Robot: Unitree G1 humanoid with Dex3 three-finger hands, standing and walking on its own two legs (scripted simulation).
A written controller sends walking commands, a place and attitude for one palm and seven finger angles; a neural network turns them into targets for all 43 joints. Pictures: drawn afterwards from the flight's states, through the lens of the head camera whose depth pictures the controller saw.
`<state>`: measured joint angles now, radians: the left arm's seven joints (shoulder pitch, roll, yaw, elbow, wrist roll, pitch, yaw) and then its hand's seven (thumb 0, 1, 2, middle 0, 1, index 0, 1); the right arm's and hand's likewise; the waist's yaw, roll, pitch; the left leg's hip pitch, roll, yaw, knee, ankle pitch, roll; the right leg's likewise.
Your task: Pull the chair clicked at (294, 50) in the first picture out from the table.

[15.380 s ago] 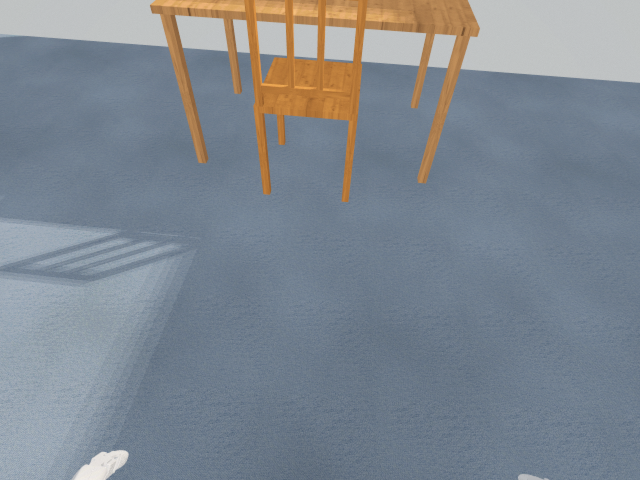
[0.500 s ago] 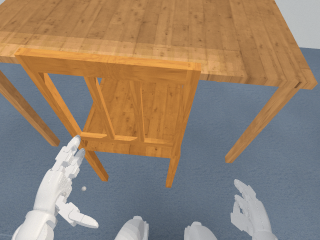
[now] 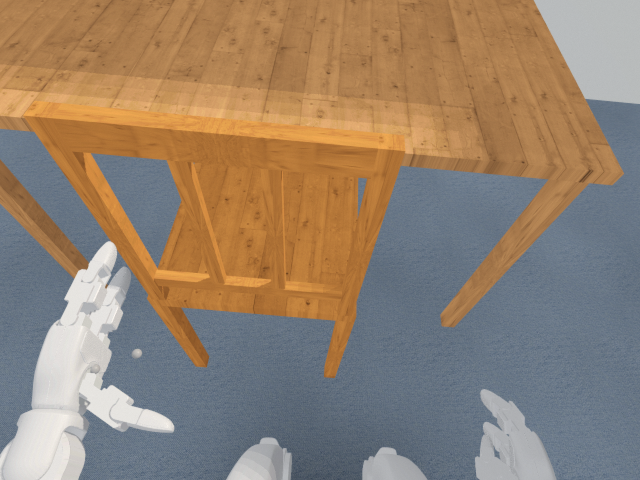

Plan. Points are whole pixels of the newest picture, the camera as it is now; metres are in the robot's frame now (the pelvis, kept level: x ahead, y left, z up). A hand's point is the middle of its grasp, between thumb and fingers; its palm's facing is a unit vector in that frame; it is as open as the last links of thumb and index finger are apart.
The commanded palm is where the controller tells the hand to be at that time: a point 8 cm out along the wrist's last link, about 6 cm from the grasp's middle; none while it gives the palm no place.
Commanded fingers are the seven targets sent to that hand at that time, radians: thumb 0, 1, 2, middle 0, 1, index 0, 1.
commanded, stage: raise the hand toward the chair's back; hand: left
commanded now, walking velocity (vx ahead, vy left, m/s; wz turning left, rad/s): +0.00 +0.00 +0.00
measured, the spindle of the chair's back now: (203, 230) +0.44 +0.19 +0.00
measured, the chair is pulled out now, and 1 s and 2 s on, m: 0.00 0.00 0.00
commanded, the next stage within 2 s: aim the fingers beside a spindle in 0.18 s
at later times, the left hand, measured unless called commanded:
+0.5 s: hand (171, 356) +0.25 +0.18 +0.02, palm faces -0.04 -1.00 -0.05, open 16.9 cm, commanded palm +0.23 +0.25 +0.04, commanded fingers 0.00 -0.50 0.30 -0.06 -0.08 -0.06 -0.08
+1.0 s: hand (171, 351) +0.26 +0.19 +0.02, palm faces -0.03 -1.00 -0.04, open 16.9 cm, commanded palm +0.24 +0.24 +0.02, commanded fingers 0.00 -0.50 0.30 -0.06 -0.08 -0.06 -0.08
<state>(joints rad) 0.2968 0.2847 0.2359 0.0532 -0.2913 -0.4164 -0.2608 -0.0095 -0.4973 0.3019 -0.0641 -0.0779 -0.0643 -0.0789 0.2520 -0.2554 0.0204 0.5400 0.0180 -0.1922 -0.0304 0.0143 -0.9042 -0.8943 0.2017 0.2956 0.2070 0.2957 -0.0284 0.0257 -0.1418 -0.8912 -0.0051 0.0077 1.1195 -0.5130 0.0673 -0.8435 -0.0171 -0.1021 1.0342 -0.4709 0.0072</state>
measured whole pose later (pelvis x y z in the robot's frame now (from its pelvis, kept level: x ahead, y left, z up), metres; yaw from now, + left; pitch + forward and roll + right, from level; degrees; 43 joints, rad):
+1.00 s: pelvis +0.00 -0.02 -0.02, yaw +0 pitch +19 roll -3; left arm 0.20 0.28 0.24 0.18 -0.31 -0.44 -0.34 -0.01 -0.50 0.30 -0.06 -0.08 -0.06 -0.08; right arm 0.20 -0.26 0.02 0.57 0.02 -0.19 -0.03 0.01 -0.91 -0.89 0.20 0.30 0.21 0.30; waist -0.03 0.04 -0.15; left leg -0.99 0.01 -0.01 1.20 -0.54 0.04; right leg -0.95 -0.01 -0.11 1.13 -0.51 -0.02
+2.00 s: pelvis +0.00 -0.02 -0.03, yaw +0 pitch +22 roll -3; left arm 0.05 0.25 0.15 0.26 -0.23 -0.44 -0.22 -0.01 -0.50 0.30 -0.06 -0.08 -0.06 -0.08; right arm 0.19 -0.26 0.02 0.54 0.01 -0.09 -0.02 0.01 -0.91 -0.89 0.20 0.30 0.21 0.30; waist -0.02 0.04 -0.17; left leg -1.10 0.00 0.00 1.27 -0.56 0.04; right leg -1.07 -0.01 -0.10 1.22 -0.54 -0.02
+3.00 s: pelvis -0.01 -0.01 -0.04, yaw +0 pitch +22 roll -3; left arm -0.01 0.28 0.21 0.36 -0.24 -0.42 -0.22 -0.01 -0.50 0.30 -0.07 -0.08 -0.07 -0.08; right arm 0.18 -0.26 0.04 0.55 0.02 -0.10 -0.01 0.01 -0.90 -0.89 0.20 0.30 0.21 0.30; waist -0.03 0.03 -0.17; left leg -1.12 0.00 0.01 1.29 -0.56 0.05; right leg -1.09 -0.02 -0.10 1.23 -0.53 -0.02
